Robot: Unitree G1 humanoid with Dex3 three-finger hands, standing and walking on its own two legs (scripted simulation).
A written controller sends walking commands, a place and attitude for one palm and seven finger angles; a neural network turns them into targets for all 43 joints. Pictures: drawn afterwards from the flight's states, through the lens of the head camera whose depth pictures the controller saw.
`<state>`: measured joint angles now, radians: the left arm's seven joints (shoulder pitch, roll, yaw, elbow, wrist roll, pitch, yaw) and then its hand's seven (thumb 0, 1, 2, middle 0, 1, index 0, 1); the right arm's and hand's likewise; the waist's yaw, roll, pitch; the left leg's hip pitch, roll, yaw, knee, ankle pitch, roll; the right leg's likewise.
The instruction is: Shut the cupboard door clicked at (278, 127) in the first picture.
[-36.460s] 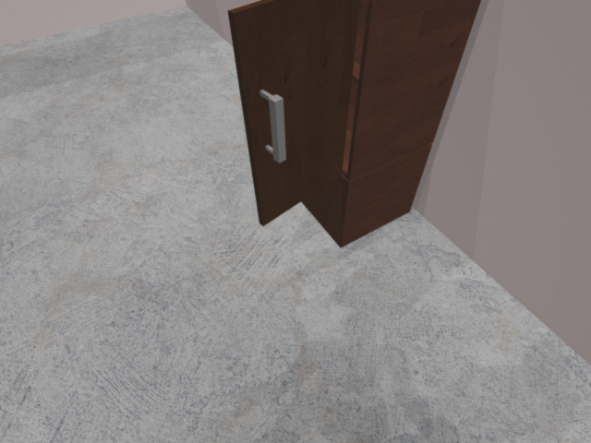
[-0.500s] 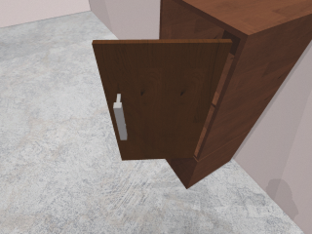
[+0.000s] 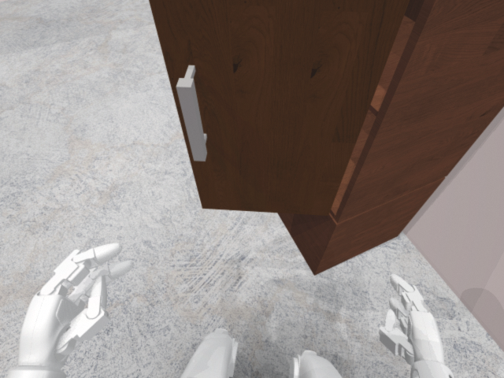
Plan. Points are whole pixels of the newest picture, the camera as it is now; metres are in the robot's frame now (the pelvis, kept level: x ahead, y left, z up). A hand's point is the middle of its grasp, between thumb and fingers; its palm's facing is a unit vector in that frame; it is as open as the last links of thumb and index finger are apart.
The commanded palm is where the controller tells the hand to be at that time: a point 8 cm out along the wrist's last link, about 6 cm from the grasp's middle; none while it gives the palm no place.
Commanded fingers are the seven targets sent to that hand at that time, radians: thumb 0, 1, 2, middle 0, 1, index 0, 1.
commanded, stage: raise the hand and make a fist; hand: left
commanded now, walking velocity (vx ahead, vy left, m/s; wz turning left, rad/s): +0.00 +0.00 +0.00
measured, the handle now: (195, 116) +0.51 +0.17 +0.11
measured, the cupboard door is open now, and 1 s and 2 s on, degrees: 62 62 62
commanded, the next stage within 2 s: bring the fist close to the handle in 1.40 s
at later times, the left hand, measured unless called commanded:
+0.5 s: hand (99, 275) +0.22 +0.24 +0.08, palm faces +0.06 -1.00 -0.02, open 3.5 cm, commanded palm +0.20 +0.29 +0.09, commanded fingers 0.00 0.90 0.90 -1.13 -1.32 -1.13 -1.32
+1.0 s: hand (95, 248) +0.25 +0.24 +0.11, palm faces +0.05 -1.00 -0.03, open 3.1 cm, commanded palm +0.22 +0.29 +0.12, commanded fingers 0.00 0.90 0.90 -1.30 -1.50 -1.30 -1.50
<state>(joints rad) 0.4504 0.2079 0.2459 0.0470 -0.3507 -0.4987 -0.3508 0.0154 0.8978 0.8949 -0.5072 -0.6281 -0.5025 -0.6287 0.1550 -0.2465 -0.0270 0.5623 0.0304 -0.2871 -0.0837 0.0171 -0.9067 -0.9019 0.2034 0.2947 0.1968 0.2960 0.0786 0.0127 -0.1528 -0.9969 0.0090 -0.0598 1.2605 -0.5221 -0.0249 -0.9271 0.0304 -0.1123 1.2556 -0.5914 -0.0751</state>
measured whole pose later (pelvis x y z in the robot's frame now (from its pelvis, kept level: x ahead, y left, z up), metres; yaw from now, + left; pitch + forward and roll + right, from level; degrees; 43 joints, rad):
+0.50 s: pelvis +0.01 +0.05 +0.03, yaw -1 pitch +14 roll -3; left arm 0.46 0.22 0.14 -0.07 -0.29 -0.39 -0.19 0.01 0.90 0.89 -0.96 -1.13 -0.96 -1.13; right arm 0.26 -0.25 0.00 0.54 0.02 -0.21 -0.07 0.02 -0.90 -0.90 0.20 0.30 0.20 0.30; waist 0.01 0.03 -0.14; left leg -0.90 -0.01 -0.01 1.14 -0.49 0.04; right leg -0.82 0.02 -0.06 1.09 -0.52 -0.01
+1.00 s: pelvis +0.02 +0.05 +0.05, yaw -1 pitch +11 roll -3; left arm 0.37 0.23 0.13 -0.07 -0.26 -0.29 -0.16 0.01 0.90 0.89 -1.29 -1.49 -1.29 -1.49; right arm 0.26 -0.24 0.05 0.50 0.03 -0.16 -0.05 0.02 -0.90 -0.90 0.21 0.30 0.20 0.30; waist 0.02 0.04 -0.13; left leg -0.77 -0.01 -0.02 1.04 -0.46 0.04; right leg -0.68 0.01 -0.07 0.98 -0.49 0.00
